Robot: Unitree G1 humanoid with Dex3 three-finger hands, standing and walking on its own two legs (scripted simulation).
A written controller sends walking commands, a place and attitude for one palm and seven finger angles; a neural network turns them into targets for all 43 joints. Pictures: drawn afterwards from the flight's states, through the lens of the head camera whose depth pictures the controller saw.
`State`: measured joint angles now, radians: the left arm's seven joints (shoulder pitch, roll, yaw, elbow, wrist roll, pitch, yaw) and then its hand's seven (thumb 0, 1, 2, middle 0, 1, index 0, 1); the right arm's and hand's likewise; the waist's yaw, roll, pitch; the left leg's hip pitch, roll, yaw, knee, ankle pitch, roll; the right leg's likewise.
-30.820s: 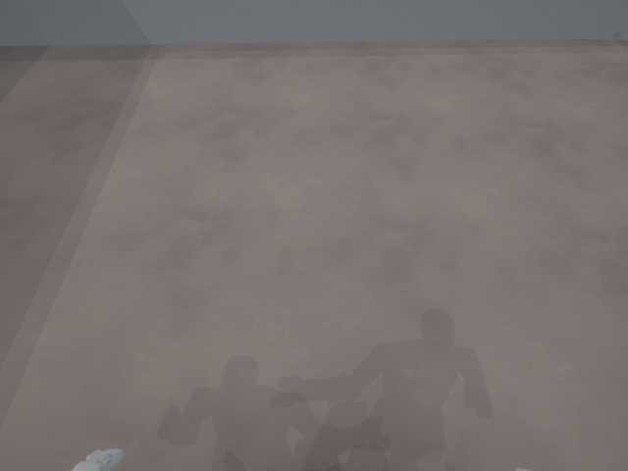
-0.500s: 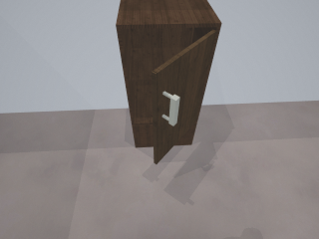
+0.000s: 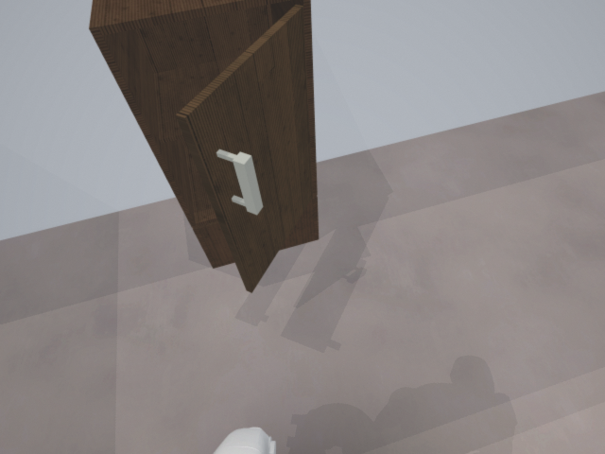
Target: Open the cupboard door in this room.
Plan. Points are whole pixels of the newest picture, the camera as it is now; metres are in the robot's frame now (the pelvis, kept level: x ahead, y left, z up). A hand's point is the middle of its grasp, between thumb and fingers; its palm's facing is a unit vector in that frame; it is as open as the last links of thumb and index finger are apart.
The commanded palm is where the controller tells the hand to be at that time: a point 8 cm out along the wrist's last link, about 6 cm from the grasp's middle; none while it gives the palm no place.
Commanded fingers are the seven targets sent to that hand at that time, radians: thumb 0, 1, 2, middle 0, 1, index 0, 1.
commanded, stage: walk to a spot facing it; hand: left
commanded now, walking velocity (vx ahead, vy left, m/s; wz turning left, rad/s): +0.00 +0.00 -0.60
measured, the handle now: (239, 182) +0.56 +0.17 -0.04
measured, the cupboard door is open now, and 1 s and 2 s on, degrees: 47 47 47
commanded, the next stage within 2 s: none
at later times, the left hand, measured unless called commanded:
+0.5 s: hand out of the picture +0.10 +0.23 -0.17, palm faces -0.17 -0.96 -0.23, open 7.4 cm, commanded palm none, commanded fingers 0.00 0.90 0.90 -0.20 -0.30 -0.20 -0.30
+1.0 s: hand (262, 356) +0.27 +0.10 -0.14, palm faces -0.57 -0.77 -0.28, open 7.3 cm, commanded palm none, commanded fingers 0.00 0.90 0.90 -0.20 -0.30 -0.20 -0.30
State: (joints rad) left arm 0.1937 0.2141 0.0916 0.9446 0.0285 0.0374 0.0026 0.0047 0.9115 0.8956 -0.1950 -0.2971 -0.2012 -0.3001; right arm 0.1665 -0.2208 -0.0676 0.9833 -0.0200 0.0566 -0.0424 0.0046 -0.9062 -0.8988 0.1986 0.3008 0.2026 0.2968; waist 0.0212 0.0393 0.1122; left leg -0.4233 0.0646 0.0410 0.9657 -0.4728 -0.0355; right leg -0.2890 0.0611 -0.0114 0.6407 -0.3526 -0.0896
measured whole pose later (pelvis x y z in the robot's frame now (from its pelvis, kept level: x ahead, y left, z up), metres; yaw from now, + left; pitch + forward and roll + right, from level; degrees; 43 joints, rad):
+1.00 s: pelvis +0.05 +0.01 +0.00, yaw -35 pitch +0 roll +0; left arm 0.11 0.23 0.06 0.86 0.03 0.03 -0.01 0.00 0.91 0.90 -0.19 -0.30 -0.20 -0.30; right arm 0.27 -0.27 -0.06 0.95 -0.02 0.06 -0.02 0.01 -0.91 -0.90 0.20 0.30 0.20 0.30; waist -0.03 0.04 0.12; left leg -0.44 0.11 0.05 1.07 -0.49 -0.07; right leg -0.29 0.01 -0.01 0.59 -0.30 -0.02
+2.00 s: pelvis +0.24 -0.30 +0.02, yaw -62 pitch +1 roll +0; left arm 0.32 0.18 0.06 1.06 0.02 -0.07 0.00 -0.01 0.94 0.90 -0.20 -0.30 -0.20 -0.30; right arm 0.13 -0.16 -0.06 0.97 -0.02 -0.03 0.01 0.00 -0.91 -0.90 0.19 0.30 0.20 0.30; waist 0.02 0.01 0.04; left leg -0.59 0.13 0.05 0.85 -0.19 -0.05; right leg -0.06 0.08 -0.06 0.33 -0.29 -0.10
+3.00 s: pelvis +0.43 -0.74 -0.01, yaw -63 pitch -1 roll -2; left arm 0.33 0.16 0.04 1.10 0.01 -0.01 0.01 0.01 0.92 0.90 -0.20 -0.30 -0.20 -0.30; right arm 0.16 -0.19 -0.05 0.99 -0.02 -0.04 0.00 0.01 -0.93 -0.90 0.20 0.30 0.20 0.30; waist 0.00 -0.03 0.09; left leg -0.47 0.04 0.11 0.69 -0.19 0.07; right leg -0.18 -0.07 -0.16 0.91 -0.56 0.03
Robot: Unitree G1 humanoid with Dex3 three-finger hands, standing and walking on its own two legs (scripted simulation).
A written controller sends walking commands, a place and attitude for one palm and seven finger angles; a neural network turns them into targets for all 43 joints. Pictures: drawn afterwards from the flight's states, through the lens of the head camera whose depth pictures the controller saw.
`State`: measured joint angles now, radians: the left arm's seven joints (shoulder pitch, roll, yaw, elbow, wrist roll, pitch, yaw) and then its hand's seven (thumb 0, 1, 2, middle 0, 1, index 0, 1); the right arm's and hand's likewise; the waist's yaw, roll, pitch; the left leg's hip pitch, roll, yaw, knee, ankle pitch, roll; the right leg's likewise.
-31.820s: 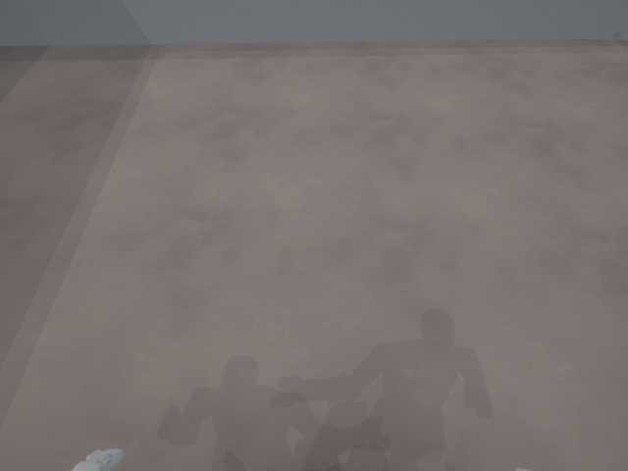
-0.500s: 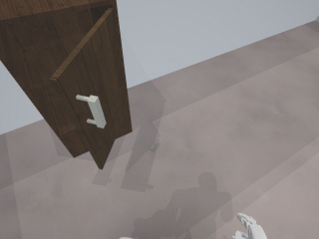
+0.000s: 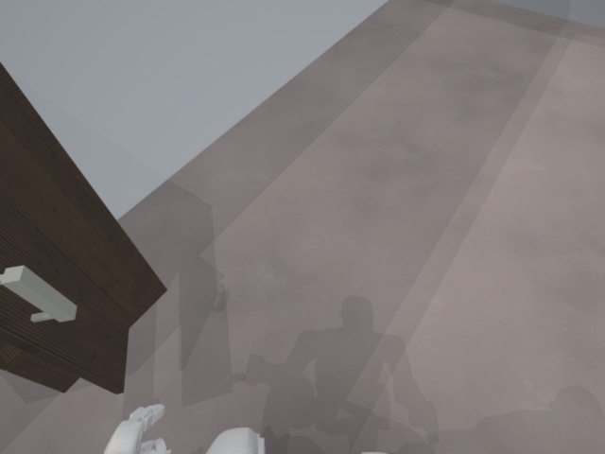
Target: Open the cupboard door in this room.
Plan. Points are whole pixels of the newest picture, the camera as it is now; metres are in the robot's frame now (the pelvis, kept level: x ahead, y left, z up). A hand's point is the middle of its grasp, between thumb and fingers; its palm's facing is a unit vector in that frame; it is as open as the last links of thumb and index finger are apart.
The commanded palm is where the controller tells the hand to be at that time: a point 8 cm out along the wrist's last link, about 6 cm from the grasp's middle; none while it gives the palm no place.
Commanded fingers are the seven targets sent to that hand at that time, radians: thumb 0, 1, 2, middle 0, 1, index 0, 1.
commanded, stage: walk to a spot facing it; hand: left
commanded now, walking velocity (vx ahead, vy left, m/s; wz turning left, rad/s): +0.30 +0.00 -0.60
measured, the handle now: (28, 298) +0.33 +0.43 -0.04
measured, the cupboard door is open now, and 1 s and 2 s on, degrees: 47 47 47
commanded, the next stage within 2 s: turn to face it in 1.68 s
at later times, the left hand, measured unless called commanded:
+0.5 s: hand (227, 346) +0.29 +0.15 -0.16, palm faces -0.33 -0.93 -0.14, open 7.4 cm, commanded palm none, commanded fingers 0.00 0.90 0.90 -0.20 -0.30 -0.20 -0.30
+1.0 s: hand (295, 277) +0.43 +0.03 -0.16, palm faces -0.37 -0.90 -0.22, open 7.2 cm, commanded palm none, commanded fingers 0.00 0.90 0.90 -0.20 -0.30 -0.20 -0.30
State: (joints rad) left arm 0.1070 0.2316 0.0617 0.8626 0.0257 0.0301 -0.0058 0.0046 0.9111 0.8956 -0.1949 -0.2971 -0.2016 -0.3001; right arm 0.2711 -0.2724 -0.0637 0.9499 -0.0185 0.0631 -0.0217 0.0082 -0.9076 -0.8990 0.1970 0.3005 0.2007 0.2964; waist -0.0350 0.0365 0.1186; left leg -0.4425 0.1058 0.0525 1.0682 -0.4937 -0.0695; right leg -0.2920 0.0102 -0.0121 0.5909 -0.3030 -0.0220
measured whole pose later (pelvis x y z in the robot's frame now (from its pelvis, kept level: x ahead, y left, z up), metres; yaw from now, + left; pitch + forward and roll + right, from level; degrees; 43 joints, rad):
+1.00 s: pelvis +0.34 -0.14 +0.01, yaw -27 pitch +1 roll +0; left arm 0.32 0.18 0.06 1.06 0.02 -0.07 0.00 -0.01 0.94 0.90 -0.20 -0.30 -0.20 -0.30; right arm 0.13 -0.16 -0.06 0.97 -0.02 -0.03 0.01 0.00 -0.91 -0.90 0.19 0.30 0.20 0.30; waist 0.02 0.01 0.04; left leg -0.59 0.13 0.05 0.85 -0.19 -0.05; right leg -0.06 0.08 -0.06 0.33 -0.29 -0.10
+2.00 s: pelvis +0.75 -0.38 -0.02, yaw -28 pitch -1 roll -2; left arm 0.33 0.16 0.04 1.10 0.01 -0.01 0.01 0.01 0.92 0.90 -0.20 -0.30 -0.20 -0.30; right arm 0.16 -0.19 -0.05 0.99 -0.02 -0.04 0.00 0.01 -0.93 -0.90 0.20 0.30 0.20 0.30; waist 0.00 -0.03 0.09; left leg -0.47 0.04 0.11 0.69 -0.19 0.07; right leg -0.18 -0.07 -0.16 0.91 -0.56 0.03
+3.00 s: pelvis +0.80 -0.51 +0.00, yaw +8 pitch +1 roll +0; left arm 0.15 0.26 0.07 0.87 0.02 0.05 0.00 0.01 0.91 0.90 -0.19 -0.30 -0.20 -0.30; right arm 0.13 -0.23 -0.06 0.90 -0.02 0.04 0.01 0.00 -0.90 -0.90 0.20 0.30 0.21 0.30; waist 0.01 0.01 0.10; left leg -0.32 0.01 -0.07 0.56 -0.27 -0.03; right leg -0.43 -0.07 -0.03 0.84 -0.42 0.08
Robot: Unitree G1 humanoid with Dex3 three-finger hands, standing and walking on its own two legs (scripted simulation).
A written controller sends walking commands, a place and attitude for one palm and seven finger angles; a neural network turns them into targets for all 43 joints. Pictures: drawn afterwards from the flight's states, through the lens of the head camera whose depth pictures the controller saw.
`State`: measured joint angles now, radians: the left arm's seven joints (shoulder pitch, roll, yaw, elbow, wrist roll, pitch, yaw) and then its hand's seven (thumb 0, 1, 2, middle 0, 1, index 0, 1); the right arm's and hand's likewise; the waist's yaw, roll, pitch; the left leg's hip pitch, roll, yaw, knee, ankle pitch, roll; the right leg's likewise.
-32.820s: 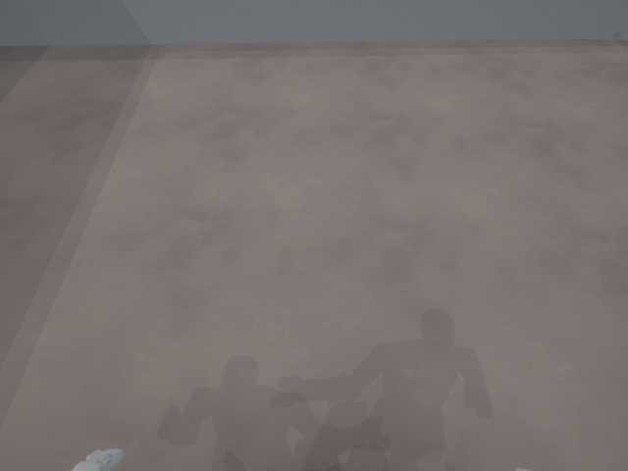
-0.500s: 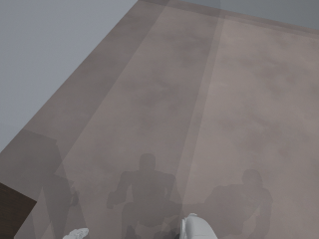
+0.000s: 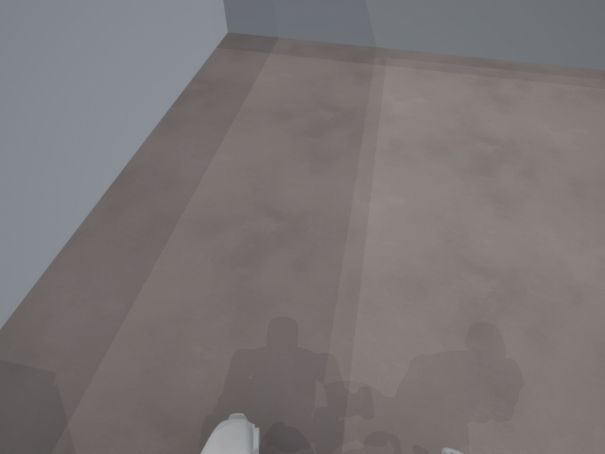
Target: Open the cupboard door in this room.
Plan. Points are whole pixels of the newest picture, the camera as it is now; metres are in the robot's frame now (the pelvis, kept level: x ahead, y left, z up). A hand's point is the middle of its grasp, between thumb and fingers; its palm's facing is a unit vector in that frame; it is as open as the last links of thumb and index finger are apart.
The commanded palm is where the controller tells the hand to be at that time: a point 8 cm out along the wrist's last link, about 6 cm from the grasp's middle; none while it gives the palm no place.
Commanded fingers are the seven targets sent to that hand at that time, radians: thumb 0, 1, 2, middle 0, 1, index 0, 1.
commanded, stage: walk to a spot facing it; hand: left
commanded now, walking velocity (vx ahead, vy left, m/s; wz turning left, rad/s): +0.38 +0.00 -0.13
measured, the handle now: out of the picture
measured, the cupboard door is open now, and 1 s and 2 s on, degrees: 47 47 47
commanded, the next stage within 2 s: turn to face it in 0.68 s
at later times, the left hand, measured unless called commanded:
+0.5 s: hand (219, 316) +0.36 +0.19 -0.16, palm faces -0.12 -0.97 -0.22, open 7.3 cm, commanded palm none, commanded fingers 0.00 0.90 0.90 -0.20 -0.30 -0.20 -0.30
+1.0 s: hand (257, 290) +0.45 +0.13 -0.21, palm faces +0.02 -0.99 -0.14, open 7.3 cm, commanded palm none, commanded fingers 0.00 0.90 0.90 -0.20 -0.30 -0.20 -0.30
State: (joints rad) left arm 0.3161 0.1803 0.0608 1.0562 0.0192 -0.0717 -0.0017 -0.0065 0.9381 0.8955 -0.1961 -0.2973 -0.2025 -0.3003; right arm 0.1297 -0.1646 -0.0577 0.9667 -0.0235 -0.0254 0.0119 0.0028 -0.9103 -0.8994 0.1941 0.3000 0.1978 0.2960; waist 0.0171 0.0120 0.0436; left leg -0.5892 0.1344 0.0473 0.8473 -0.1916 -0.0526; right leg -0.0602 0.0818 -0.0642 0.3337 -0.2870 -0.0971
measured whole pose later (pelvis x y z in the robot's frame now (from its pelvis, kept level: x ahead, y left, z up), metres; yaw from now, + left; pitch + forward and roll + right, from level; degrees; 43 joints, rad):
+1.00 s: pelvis +0.47 -0.04 -0.03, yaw -1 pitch -1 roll -2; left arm 0.33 0.16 0.04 1.10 0.01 -0.01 0.01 0.01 0.92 0.90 -0.20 -0.30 -0.20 -0.30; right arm 0.16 -0.19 -0.05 0.99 -0.02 -0.04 0.00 0.01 -0.93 -0.90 0.20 0.30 0.20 0.30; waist 0.00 -0.03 0.09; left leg -0.47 0.04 0.11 0.69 -0.19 0.07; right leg -0.18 -0.07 -0.16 0.91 -0.56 0.03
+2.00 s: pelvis +0.58 -0.12 -0.01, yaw +35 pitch +1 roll +0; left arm 0.15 0.26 0.07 0.87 0.02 0.05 0.00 0.01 0.91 0.90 -0.19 -0.30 -0.20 -0.30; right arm 0.13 -0.23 -0.06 0.90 -0.02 0.04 0.01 0.00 -0.90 -0.90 0.20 0.30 0.21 0.30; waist 0.01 0.01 0.10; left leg -0.32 0.01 -0.07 0.56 -0.27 -0.03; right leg -0.43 -0.07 -0.03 0.84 -0.42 0.08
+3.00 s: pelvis +0.66 -0.15 +0.00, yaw +72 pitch +0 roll +2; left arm 0.16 0.18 0.03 0.85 0.02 0.01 0.02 0.01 0.91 0.90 -0.20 -0.30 -0.20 -0.30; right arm 0.16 -0.27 -0.10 0.95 -0.02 0.08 0.02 0.01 -0.91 -0.90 0.20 0.30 0.20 0.30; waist -0.04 0.03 0.11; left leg -0.53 -0.01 -0.02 1.18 -0.42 -0.07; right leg -0.23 -0.09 -0.14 0.54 -0.31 -0.02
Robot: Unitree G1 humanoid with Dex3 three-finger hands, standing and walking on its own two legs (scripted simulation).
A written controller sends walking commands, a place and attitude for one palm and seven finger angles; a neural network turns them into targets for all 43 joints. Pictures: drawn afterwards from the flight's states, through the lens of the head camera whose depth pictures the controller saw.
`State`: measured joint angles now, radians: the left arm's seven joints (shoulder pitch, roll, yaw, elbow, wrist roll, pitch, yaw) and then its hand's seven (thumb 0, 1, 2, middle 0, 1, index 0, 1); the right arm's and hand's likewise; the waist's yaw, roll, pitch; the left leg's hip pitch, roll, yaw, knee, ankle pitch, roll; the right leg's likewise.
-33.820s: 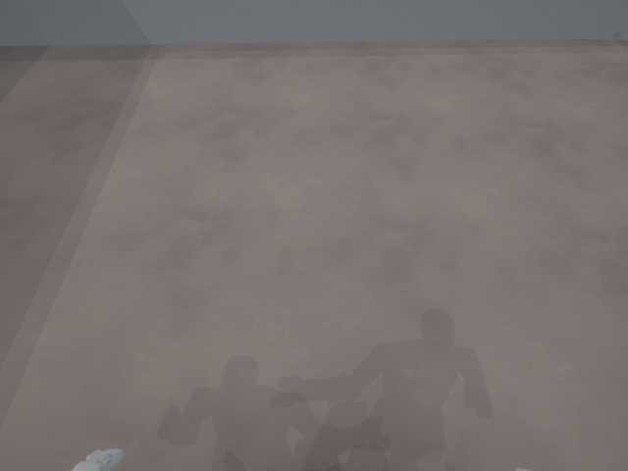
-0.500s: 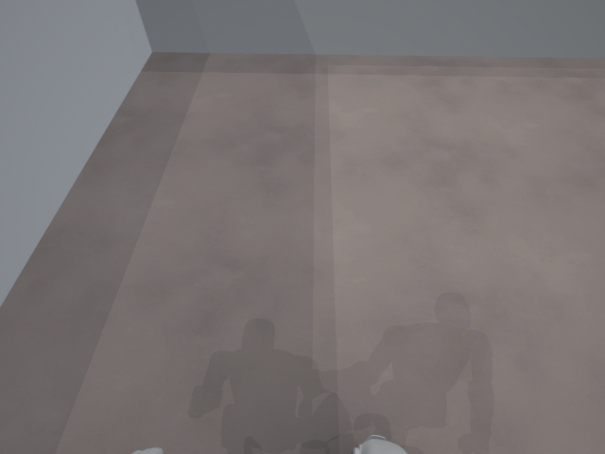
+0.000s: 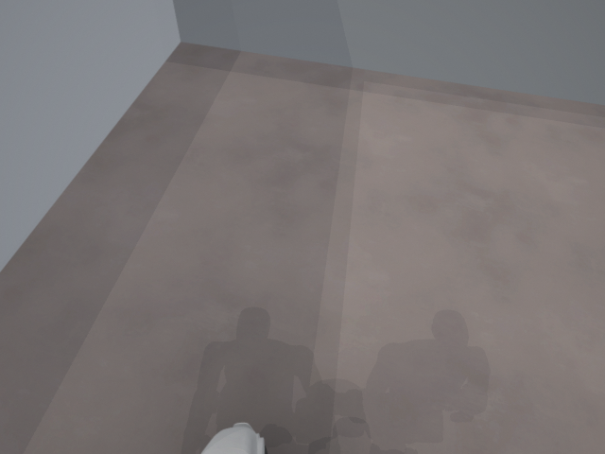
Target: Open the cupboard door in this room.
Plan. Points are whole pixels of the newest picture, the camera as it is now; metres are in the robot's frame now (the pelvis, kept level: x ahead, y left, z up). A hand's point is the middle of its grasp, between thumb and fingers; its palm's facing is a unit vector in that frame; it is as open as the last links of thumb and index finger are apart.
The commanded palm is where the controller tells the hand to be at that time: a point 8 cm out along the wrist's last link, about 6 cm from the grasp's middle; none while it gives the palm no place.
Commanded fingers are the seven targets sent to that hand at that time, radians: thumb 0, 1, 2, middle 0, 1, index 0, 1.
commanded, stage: turn to face it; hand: left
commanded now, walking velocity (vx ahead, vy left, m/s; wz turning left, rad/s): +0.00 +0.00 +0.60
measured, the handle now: out of the picture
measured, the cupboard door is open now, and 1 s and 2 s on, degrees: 47 47 47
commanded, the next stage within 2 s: none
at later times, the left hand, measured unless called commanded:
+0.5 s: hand out of the picture +0.11 +0.15 -0.12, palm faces +0.29 -0.91 -0.28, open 7.3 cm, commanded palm none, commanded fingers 0.00 0.90 0.90 -0.20 -0.30 -0.20 -0.30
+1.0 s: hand out of the picture +0.06 +0.16 -0.13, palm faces +0.59 -0.75 -0.29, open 7.4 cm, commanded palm none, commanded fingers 0.00 0.90 0.90 -0.20 -0.30 -0.20 -0.30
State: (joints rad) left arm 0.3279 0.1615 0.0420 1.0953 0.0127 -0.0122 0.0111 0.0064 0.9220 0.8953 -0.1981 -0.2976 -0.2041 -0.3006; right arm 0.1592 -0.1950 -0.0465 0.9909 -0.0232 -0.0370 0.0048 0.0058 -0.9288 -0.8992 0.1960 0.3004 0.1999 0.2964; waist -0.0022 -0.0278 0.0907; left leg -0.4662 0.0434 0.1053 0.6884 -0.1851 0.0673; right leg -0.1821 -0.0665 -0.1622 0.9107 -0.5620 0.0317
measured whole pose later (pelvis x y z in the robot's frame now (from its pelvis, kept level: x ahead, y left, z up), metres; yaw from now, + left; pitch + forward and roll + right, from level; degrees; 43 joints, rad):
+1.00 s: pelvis +0.11 -0.08 +0.02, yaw +36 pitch +1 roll +0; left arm 0.15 0.26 0.07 0.87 0.02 0.05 0.00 0.01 0.91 0.90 -0.19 -0.30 -0.20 -0.30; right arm 0.13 -0.23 -0.06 0.90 -0.02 0.04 0.01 0.00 -0.90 -0.90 0.20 0.30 0.21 0.30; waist 0.01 0.01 0.10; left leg -0.32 0.01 -0.07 0.56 -0.27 -0.03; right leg -0.43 -0.07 -0.03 0.84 -0.42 0.08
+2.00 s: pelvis +0.19 -0.11 +0.03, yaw +74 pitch +0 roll +2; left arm 0.16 0.18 0.03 0.85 0.02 0.01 0.02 0.01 0.91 0.90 -0.20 -0.30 -0.20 -0.30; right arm 0.16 -0.27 -0.10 0.95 -0.02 0.08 0.02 0.01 -0.91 -0.90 0.20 0.30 0.20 0.30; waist -0.04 0.03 0.11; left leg -0.53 -0.01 -0.02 1.18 -0.42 -0.07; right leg -0.23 -0.09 -0.14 0.54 -0.31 -0.02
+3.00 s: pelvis +0.22 -0.08 +0.02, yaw +112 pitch +1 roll +1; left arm 0.25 0.21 0.05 0.89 0.03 0.01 0.01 0.01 0.91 0.89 -0.20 -0.30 -0.21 -0.30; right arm 0.08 -0.24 -0.07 0.92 -0.01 0.06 0.03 0.01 -0.91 -0.90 0.19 0.30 0.20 0.30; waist 0.01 -0.05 0.12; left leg -0.32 0.01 0.10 0.64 -0.35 -0.04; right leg -0.20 -0.18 -0.28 0.62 -0.40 0.03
